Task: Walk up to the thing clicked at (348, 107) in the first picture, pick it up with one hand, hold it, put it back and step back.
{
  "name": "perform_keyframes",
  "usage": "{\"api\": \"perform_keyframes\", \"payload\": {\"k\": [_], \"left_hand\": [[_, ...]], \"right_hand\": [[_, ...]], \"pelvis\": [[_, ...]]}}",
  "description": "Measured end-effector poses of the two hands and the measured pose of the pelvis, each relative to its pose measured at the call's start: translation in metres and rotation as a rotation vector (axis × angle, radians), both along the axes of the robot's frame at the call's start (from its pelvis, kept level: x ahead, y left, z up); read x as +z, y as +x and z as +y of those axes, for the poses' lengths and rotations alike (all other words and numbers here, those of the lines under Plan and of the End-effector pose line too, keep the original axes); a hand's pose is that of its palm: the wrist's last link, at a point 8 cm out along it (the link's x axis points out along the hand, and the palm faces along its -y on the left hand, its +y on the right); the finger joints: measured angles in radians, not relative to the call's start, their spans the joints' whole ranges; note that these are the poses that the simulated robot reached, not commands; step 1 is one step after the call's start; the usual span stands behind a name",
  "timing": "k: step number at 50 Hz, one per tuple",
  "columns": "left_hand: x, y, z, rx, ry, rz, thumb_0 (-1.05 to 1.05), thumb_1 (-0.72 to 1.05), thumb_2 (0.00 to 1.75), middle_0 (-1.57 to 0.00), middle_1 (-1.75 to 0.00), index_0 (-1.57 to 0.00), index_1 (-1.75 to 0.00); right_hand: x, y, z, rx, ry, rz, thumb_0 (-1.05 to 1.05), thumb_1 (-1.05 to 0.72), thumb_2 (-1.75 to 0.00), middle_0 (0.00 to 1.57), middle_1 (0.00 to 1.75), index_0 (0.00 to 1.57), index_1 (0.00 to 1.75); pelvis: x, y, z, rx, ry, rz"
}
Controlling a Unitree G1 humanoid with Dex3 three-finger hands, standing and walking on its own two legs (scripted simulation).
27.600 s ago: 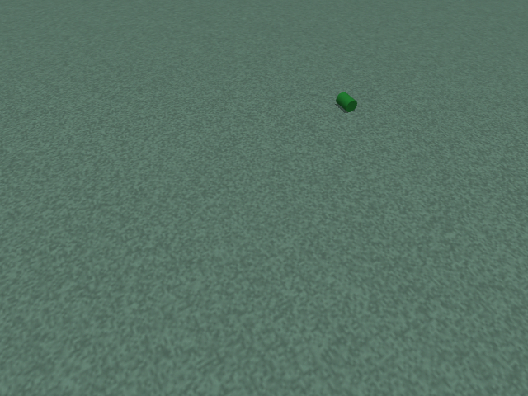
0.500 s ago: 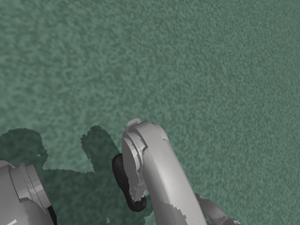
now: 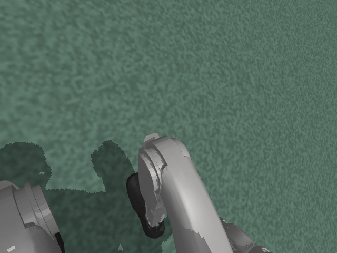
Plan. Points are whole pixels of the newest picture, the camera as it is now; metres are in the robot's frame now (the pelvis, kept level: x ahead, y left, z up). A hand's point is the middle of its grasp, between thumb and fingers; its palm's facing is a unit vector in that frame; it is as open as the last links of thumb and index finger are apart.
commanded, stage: open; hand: left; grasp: from above
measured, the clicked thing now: out of the picture +0.48 +0.34 -0.26
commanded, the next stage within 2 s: withdraw in 0.12 s
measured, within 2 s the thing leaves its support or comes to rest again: neither
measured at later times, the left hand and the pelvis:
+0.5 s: hand out of the picture +0.48 +0.35 -0.19, palm faces -0.31 -0.12 -0.94, open 14.0 cm; pelvis +0.00 +0.00 +0.00, yaw +1 degrees
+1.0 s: hand out of the picture +0.44 +0.34 -0.06, palm faces -0.48 -0.13 -0.87, open 13.7 cm; pelvis -0.02 -0.01 +0.06, yaw +7 degrees
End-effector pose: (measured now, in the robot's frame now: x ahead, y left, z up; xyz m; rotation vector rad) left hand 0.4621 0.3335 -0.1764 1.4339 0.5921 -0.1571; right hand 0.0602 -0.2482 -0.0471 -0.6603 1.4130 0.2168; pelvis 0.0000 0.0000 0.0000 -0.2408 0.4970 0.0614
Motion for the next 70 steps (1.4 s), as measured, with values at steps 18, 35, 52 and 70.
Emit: {"api": "perform_keyframes", "payload": {"k": [18, 35, 52, 70], "left_hand": [[0.007, 0.003, 0.001, -0.025, 0.0, -0.045, 0.0, -0.48, 0.98, -0.1, -1.0, -0.1, -1.0], [0.145, 0.0, 0.025, 0.063, 0.086, -0.094, 0.0, -0.5, 0.99, -0.09, -0.99, -0.09, -0.99], [0.161, -0.016, 0.011, -0.042, 0.012, 0.042, 0.0, -0.43, 0.95, -0.15, -0.94, -0.14, -0.94], [0.126, -0.001, 0.013, 0.014, 0.057, -0.129, 0.0, -0.32, 0.9, -0.23, -0.84, -0.21, -0.84]], "right_hand": [[0.0, -0.002, -0.005, -0.001, -0.011, 0.019, 0.0, -0.9, -0.89, 0.2, 0.3, 0.21, 0.3], [-0.005, 0.029, -0.005, -0.185, 0.089, -0.065, 0.0, -0.91, -0.9, 0.2, 0.3, 0.21, 0.3], [0.032, 0.015, -0.033, -0.166, -0.068, -0.088, 0.0, -0.9, -0.89, 0.2, 0.3, 0.21, 0.3], [-0.013, -0.02, -0.002, -0.249, 0.003, 0.006, 0.0, -0.89, -0.89, 0.2, 0.3, 0.21, 0.3]], "pelvis": [[0.0, 0.0, -0.002, -0.001, 0.006, 0.002], [0.036, 0.002, -0.006, 0.047, 0.058, 0.092], [0.059, -0.016, -0.01, 0.071, 0.076, 0.077], [0.026, -0.009, -0.007, 0.058, 0.07, 0.092]]}}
